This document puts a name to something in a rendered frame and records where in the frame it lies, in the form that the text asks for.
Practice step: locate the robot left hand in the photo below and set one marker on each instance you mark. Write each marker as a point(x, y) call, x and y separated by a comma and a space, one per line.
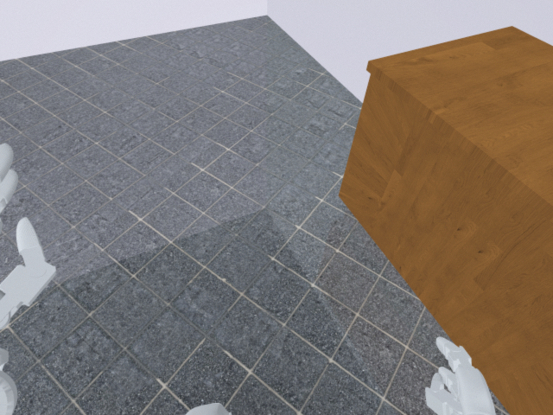
point(25, 283)

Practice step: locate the left robot forearm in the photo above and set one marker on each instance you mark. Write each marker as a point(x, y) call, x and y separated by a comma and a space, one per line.
point(8, 391)

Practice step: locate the robot right hand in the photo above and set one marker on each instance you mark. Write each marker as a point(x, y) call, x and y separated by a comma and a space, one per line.
point(468, 387)

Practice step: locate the counter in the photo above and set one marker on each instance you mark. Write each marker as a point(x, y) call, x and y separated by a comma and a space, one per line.
point(451, 174)

